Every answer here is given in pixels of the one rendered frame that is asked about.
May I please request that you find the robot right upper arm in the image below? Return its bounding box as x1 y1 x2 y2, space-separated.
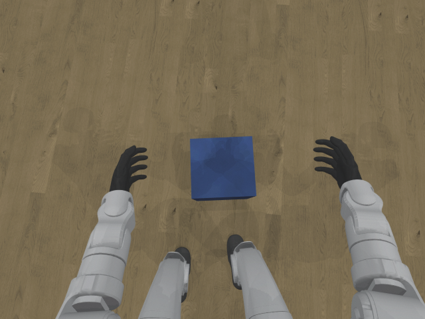
351 290 425 319

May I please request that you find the left robot hand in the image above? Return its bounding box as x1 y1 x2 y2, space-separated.
110 146 148 192

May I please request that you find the right robot forearm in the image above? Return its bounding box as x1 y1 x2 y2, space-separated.
339 179 425 307

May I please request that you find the right robot hand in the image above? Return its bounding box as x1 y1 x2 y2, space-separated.
313 136 362 189

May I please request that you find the right robot foot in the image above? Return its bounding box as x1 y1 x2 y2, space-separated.
227 235 244 290

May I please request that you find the carton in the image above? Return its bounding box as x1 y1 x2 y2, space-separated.
190 136 256 201

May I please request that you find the robot right thigh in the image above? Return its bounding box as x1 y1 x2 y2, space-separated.
230 247 293 319

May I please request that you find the left robot forearm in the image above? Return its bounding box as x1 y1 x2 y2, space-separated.
55 190 135 319

